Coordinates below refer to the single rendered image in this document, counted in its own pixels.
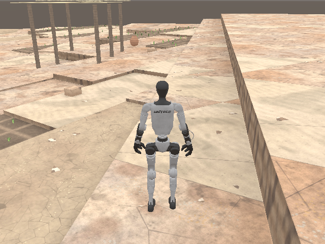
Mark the robot right foot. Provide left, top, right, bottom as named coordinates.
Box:
left=169, top=197, right=176, bottom=209

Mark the right robot hand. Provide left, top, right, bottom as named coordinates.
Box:
left=181, top=144, right=193, bottom=157

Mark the robot left forearm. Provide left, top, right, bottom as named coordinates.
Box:
left=135, top=123, right=144, bottom=144

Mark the left robot hand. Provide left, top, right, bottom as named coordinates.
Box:
left=134, top=142, right=145, bottom=154

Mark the left robot upper arm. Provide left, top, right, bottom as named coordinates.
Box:
left=139, top=103, right=152, bottom=131

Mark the robot left thigh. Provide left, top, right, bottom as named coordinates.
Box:
left=145, top=142, right=156, bottom=180

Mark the right robot upper arm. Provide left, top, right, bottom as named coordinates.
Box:
left=173, top=103, right=187, bottom=131

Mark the robot right forearm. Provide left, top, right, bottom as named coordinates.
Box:
left=182, top=123, right=191, bottom=145

